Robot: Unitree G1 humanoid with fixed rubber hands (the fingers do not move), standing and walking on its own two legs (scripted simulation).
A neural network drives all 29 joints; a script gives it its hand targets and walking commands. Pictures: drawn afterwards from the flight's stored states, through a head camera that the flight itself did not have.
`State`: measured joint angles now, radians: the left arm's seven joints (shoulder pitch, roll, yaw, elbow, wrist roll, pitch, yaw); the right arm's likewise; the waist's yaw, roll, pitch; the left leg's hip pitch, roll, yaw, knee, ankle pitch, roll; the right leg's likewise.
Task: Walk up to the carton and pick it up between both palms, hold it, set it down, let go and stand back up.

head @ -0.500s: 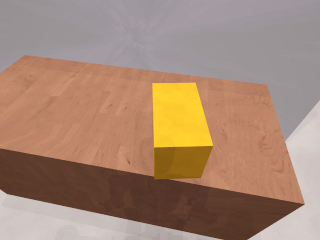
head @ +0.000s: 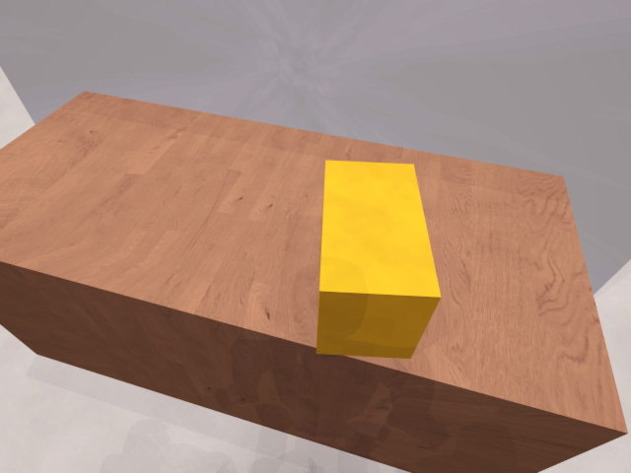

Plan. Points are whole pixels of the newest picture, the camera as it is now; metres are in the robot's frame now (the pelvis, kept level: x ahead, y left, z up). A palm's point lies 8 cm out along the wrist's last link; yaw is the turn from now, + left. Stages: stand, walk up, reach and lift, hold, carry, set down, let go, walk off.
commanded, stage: stand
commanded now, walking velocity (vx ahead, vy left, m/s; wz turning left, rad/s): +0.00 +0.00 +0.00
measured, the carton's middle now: (366, 255) +0.49 -0.08 -0.05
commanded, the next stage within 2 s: none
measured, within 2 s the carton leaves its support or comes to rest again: neither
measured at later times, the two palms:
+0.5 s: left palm out of the picture +0.04 +0.27 -0.13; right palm out of the picture +0.08 -0.25 -0.11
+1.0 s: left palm out of the picture +0.01 +0.27 -0.13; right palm out of the picture +0.09 -0.24 -0.12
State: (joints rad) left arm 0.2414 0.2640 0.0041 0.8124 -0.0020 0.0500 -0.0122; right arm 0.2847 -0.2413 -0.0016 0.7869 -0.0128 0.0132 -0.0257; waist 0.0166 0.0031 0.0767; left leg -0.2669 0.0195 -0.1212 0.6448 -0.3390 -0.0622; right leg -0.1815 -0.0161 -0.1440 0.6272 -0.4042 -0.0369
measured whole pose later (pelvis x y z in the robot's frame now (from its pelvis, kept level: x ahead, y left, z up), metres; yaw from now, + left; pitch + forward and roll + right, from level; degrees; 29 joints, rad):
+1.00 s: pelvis -0.02 +0.01 -0.01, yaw +5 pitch -3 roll -2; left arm 0.29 0.28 0.00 0.82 0.00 0.04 -0.01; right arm 0.26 -0.25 -0.02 0.80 -0.02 0.04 -0.03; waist 0.04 0.01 0.09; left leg -0.34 -0.01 -0.17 0.74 -0.35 -0.05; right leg -0.19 -0.05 -0.23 0.68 -0.43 -0.03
